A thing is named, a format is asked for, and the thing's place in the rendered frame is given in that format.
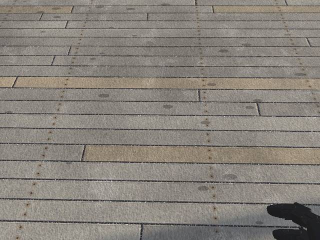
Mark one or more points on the robot right hand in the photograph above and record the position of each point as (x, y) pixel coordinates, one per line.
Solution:
(300, 215)

